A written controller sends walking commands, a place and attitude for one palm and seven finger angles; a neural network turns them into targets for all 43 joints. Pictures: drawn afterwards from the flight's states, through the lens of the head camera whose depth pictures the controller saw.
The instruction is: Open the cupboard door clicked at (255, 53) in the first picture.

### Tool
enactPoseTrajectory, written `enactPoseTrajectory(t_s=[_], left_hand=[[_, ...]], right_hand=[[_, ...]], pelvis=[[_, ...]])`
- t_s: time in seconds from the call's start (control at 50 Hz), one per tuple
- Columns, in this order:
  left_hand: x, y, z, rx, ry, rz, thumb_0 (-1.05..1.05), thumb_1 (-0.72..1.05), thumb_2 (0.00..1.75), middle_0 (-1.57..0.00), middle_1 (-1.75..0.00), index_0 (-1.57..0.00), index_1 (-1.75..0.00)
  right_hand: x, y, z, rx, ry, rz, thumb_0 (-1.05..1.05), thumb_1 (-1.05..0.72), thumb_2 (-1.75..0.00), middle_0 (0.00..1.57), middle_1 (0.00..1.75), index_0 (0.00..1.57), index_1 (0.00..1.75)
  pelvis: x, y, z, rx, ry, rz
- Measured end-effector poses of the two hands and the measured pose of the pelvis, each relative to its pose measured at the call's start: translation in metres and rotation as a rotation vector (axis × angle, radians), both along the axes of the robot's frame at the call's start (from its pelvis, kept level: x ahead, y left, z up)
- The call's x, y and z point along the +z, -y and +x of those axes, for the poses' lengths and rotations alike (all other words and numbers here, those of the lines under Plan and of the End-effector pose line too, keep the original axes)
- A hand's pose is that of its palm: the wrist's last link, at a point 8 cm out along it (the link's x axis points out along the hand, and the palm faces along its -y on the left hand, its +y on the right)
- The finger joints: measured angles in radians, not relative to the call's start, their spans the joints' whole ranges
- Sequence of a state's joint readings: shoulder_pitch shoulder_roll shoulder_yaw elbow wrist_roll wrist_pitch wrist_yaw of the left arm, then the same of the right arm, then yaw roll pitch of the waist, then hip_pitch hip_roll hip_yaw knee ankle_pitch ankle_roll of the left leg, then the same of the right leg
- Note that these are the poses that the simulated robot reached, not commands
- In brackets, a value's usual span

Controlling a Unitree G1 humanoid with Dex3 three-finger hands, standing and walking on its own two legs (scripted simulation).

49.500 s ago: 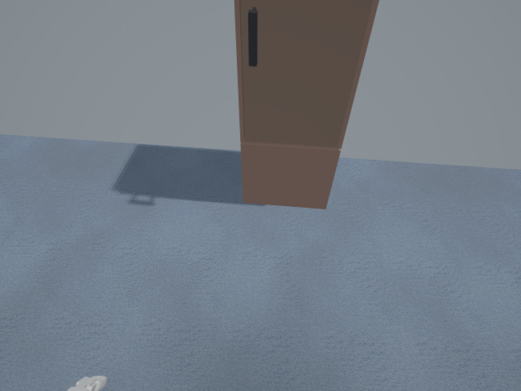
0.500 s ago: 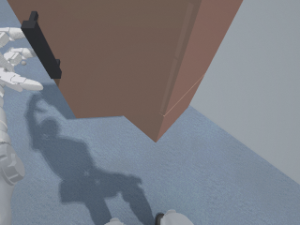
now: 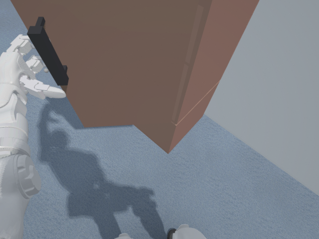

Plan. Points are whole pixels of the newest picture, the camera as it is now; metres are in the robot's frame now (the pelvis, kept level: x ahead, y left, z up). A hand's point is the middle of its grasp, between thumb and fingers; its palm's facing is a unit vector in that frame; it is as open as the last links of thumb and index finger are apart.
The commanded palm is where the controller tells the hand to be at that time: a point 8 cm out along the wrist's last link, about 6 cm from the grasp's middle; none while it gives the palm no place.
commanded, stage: slide the fingers in behind the handle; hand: left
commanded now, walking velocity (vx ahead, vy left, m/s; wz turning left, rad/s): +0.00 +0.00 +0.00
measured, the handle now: (52, 53) +0.55 +0.24 +0.11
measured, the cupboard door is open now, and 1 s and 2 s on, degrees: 47 47 65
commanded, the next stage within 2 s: close the thumb around the handle in 0.56 s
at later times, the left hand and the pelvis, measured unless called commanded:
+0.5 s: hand (46, 69) +0.49 +0.24 +0.12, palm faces +0.02 -1.00 +0.01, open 14.0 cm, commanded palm +0.46 +0.28 +0.11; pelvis +0.00 +0.00 +0.00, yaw +0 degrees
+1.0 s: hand (54, 71) +0.49 +0.22 +0.12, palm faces +0.04 -1.00 -0.01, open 10.7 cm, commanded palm +0.46 +0.27 +0.11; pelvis +0.00 +0.00 +0.00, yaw -1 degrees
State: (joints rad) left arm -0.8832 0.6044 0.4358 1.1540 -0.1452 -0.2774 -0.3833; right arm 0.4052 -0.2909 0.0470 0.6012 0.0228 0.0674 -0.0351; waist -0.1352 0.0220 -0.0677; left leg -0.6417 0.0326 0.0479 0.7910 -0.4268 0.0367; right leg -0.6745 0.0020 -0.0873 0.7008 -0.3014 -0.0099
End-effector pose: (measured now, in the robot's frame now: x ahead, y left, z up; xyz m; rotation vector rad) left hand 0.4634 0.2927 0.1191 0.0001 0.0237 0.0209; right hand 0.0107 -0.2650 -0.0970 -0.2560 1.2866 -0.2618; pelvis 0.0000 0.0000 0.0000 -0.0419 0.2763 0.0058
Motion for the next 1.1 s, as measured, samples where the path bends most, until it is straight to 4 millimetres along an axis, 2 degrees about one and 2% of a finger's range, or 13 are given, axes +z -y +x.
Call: enactPoseTrajectory(t_s=[0.22,0.34,0.46,0.56,0.74,0.88,1.1], left_hand=[[-0.002,0.013,0.003,-0.003,0.004,-0.014,-0.01,-0.50,0.30,-0.30,-1.20,-0.30,-1.20],[-0.006,0.007,0.003,0.012,-0.012,-0.007,-0.01,-0.50,0.30,-0.30,-1.20,-0.30,-1.20],[0.003,0.002,0.001,0.006,0.034,0.001,-0.01,-0.50,0.30,-0.30,-1.20,-0.30,-1.20],[-0.002,0.002,0.002,-0.007,-0.010,-0.019,-0.01,-0.50,0.30,-0.30,-1.20,-0.30,-1.20],[0.003,0.016,0.002,-0.014,0.045,-0.019,-0.01,-0.49,0.31,-0.30,-1.20,-0.30,-1.20],[-0.002,0.019,0.003,0.005,-0.009,-0.002,-0.01,-0.29,0.39,-0.32,-1.22,-0.31,-1.22],[-0.001,0.017,-0.002,0.014,0.014,0.004,0.00,0.26,0.63,-0.33,-1.27,-0.34,-1.28]], right_hand=[[0.000,0.002,-0.005,-0.008,0.010,-0.001,0.00,-0.90,-0.90,0.20,0.30,0.20,0.30],[0.002,0.002,-0.009,-0.013,0.007,-0.009,0.00,-0.90,-0.90,0.20,0.30,0.20,0.30],[0.002,0.001,-0.012,-0.012,-0.008,-0.011,0.00,-0.90,-0.90,0.20,0.30,0.20,0.30],[0.001,0.000,-0.011,-0.008,-0.011,-0.012,0.00,-0.90,-0.90,0.20,0.30,0.20,0.30],[0.000,-0.005,-0.004,-0.001,0.010,0.003,0.00,-0.90,-0.90,0.20,0.30,0.20,0.30],[-0.003,-0.008,0.000,-0.005,0.036,0.021,0.00,-0.90,-0.90,0.20,0.30,0.20,0.30],[-0.003,-0.002,-0.005,-0.005,0.020,0.015,0.00,-0.90,-0.90,0.20,0.30,0.20,0.30]], pelvis=[[0.000,0.001,-0.003,-0.007,0.000,0.004],[-0.001,0.001,-0.004,-0.008,-0.002,0.004],[0.000,-0.001,-0.003,-0.008,-0.004,0.001],[0.000,-0.002,-0.002,-0.001,-0.003,-0.001],[0.000,-0.005,0.000,-0.002,0.001,-0.002],[0.000,-0.004,-0.001,-0.007,0.006,0.003],[0.000,0.001,-0.003,-0.006,0.012,0.005]])
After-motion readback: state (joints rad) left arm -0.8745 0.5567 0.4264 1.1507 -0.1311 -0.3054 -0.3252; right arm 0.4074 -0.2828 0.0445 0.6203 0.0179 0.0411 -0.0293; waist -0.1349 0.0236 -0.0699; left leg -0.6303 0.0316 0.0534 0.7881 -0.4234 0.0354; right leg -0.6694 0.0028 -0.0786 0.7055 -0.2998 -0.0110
